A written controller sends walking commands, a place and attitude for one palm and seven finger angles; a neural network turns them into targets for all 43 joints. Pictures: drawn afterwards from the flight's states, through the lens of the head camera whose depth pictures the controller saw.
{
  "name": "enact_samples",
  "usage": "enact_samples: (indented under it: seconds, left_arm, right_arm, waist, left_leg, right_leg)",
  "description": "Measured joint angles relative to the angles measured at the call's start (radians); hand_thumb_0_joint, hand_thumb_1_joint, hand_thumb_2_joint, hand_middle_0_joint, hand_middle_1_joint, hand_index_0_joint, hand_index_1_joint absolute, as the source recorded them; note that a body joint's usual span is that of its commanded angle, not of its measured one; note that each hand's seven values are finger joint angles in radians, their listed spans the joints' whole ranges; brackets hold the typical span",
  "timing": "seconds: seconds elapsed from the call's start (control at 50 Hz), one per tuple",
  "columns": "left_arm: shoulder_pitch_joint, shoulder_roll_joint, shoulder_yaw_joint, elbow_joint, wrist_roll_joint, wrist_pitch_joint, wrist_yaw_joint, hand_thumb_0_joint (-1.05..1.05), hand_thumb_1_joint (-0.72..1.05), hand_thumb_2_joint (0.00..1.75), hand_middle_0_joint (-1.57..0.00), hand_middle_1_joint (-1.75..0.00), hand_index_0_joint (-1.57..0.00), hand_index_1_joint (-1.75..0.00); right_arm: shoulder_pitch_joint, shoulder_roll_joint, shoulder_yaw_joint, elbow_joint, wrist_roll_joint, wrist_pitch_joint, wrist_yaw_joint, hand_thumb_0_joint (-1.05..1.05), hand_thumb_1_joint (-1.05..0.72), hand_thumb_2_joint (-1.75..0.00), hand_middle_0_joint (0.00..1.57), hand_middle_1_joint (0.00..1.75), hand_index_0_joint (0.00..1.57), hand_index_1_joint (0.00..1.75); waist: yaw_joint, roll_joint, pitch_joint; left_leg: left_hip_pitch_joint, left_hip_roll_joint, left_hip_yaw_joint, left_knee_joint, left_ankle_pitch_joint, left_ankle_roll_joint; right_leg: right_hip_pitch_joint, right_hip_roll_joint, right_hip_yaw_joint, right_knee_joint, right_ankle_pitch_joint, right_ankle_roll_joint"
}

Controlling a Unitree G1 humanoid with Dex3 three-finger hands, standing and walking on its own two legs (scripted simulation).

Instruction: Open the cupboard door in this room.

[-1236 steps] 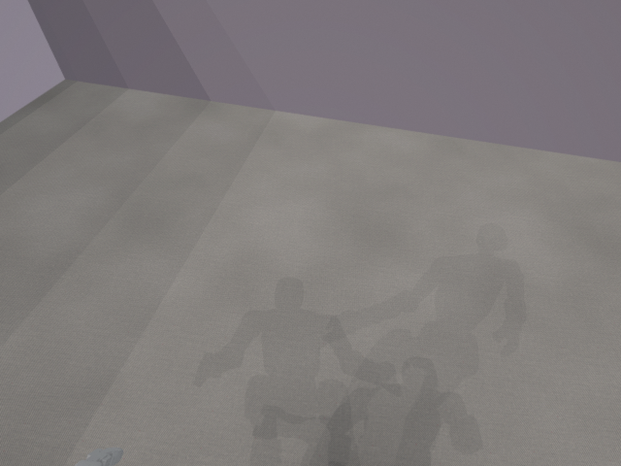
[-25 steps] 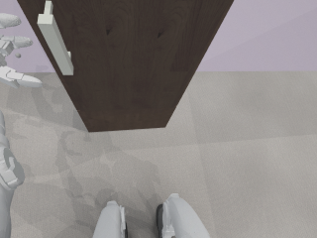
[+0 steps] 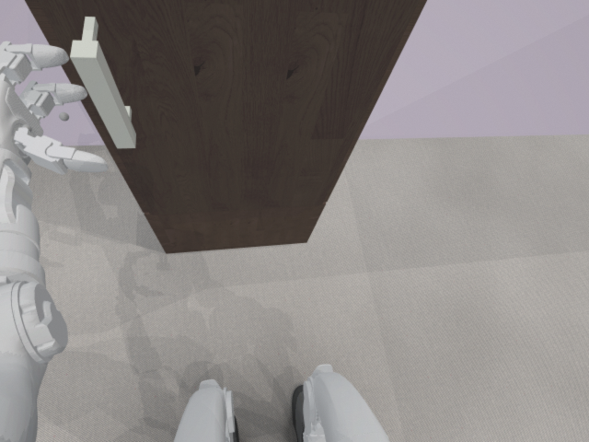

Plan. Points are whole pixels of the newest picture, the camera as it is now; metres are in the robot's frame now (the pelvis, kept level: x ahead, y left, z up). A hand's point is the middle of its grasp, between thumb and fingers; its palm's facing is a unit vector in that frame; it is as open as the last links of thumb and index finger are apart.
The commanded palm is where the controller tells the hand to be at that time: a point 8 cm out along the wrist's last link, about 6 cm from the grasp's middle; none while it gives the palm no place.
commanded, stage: slide the fingers in behind the handle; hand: left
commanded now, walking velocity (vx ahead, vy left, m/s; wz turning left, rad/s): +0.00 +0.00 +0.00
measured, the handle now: (110, 89) +0.55 +0.20 +0.07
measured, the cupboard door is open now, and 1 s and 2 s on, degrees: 0 0 0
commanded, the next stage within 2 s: move the hooked fingers beside the handle in 1.10 s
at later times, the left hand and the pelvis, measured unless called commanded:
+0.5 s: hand (74, 121) +0.50 +0.24 +0.06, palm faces +0.10 -0.99 +0.00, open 14.4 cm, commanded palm +0.49 +0.23 +0.06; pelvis +0.01 +0.00 +0.00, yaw +2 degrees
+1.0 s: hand (81, 123) +0.50 +0.23 +0.06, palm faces +0.14 -0.99 -0.02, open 14.7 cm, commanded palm +0.49 +0.21 +0.06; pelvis +0.00 -0.01 +0.00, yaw +5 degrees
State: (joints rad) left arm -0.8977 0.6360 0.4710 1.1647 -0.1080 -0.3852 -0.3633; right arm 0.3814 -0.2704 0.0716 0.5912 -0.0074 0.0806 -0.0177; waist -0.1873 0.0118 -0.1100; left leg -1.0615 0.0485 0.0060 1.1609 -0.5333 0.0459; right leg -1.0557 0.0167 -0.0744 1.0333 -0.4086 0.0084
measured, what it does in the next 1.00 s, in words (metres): stands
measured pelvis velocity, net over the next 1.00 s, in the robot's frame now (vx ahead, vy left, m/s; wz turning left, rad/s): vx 0.00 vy -0.01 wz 0.08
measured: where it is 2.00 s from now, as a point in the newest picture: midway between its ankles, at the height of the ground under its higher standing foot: outside the picture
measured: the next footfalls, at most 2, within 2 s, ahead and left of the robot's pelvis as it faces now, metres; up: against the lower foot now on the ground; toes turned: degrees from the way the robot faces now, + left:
none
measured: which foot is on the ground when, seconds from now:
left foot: down 0.00-1.00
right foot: down 0.00-1.00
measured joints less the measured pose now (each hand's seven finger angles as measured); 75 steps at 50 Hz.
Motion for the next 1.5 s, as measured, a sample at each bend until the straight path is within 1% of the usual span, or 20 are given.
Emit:
enact_samples:
  seconds: [0.1, 0.22, 0.34, 0.58, 0.84, 1.12, 1.3, 1.5]
  left_arm:
    - [-0.007, -0.008, -0.012, 0.005, 0.001, 0.003, 0.010, -0.01, -0.50, 0.30, -0.30, -1.20, -0.30, -1.20]
    - [0.011, -0.041, -0.032, -0.021, -0.013, -0.007, 0.040, -0.01, -0.50, 0.30, -0.29, -1.20, -0.28, -1.20]
    - [0.004, -0.068, -0.068, -0.019, -0.016, -0.012, 0.074, -0.01, -0.50, 0.30, -0.27, -1.20, -0.26, -1.20]
    - [-0.001, -0.121, -0.151, -0.014, -0.039, -0.028, 0.147, -0.01, -0.50, 0.30, -0.21, -1.18, -0.19, -1.19]
    - [-0.041, -0.150, -0.224, 0.008, -0.052, -0.039, 0.199, -0.01, -0.50, 0.30, -0.18, -1.18, -0.14, -1.21]
    - [-0.073, -0.154, -0.253, 0.031, -0.052, -0.042, 0.220, -0.01, -0.50, 0.30, -0.17, -1.17, -0.11, -1.22]
    - [-0.079, -0.138, -0.245, 0.043, -0.050, -0.043, 0.204, -0.01, -0.50, 0.30, -0.19, -1.18, -0.13, -1.23]
    - [-0.054, -0.120, -0.204, 0.031, -0.044, -0.043, 0.163, -0.01, -0.50, 0.30, -0.20, -1.19, -0.15, -1.22]
  right_arm:
    - [-0.003, 0.000, -0.001, 0.003, -0.001, -0.002, 0.001, 0.00, -0.90, -0.90, 0.20, 0.30, 0.20, 0.30]
    - [-0.003, 0.003, -0.011, 0.016, -0.003, -0.003, 0.007, 0.00, -0.90, -0.90, 0.20, 0.30, 0.20, 0.30]
    - [-0.004, 0.008, -0.016, 0.034, -0.006, -0.005, 0.010, 0.00, -0.90, -0.90, 0.20, 0.30, 0.20, 0.29]
    - [-0.010, 0.015, -0.032, 0.069, -0.017, -0.015, 0.022, 0.00, -0.90, -0.90, 0.20, 0.30, 0.20, 0.29]
    - [-0.023, 0.013, -0.044, 0.094, -0.027, -0.028, 0.031, 0.00, -0.90, -0.90, 0.20, 0.30, 0.20, 0.29]
    - [-0.031, 0.011, -0.045, 0.106, -0.031, -0.035, 0.037, 0.00, -0.90, -0.90, 0.20, 0.30, 0.20, 0.29]
    - [-0.026, 0.009, -0.040, 0.103, -0.028, -0.040, 0.036, 0.00, -0.90, -0.90, 0.20, 0.30, 0.20, 0.29]
    - [-0.018, 0.007, -0.035, 0.089, -0.022, -0.035, 0.032, 0.00, -0.90, -0.90, 0.20, 0.30, 0.20, 0.29]
  waist:
    - [0.002, 0.000, 0.001]
    - [0.016, 0.002, -0.004]
    - [0.027, 0.002, -0.006]
    - [0.050, 0.007, -0.010]
    - [0.065, 0.008, -0.012]
    - [0.067, 0.009, -0.008]
    - [0.060, 0.007, -0.007]
    - [0.052, 0.008, -0.008]
  left_leg:
    - [-0.004, -0.003, -0.003, 0.003, -0.001, 0.000]
    - [0.001, -0.005, -0.005, 0.000, -0.001, -0.002]
    - [0.008, -0.011, -0.015, -0.005, 0.000, -0.004]
    - [0.021, -0.024, -0.037, -0.016, 0.004, -0.012]
    - [0.003, -0.039, -0.062, -0.006, 0.008, -0.019]
    - [-0.012, -0.047, -0.073, 0.002, 0.013, -0.021]
    - [-0.016, -0.045, -0.071, 0.005, 0.013, -0.020]
    - [-0.006, -0.038, -0.058, -0.001, 0.010, -0.015]
  right_leg:
    - [-0.004, -0.002, -0.002, 0.005, -0.003, 0.000]
    - [0.003, -0.004, -0.005, 0.003, -0.006, -0.001]
    - [0.015, -0.010, -0.014, -0.001, -0.010, -0.003]
    - [0.037, -0.021, -0.035, -0.010, -0.018, -0.008]
    - [0.029, -0.035, -0.059, 0.005, -0.029, -0.015]
    - [0.018, -0.042, -0.069, 0.016, -0.030, -0.019]
    - [0.014, -0.041, -0.066, 0.017, -0.028, -0.019]
    - [0.019, -0.033, -0.052, 0.008, -0.023, -0.014]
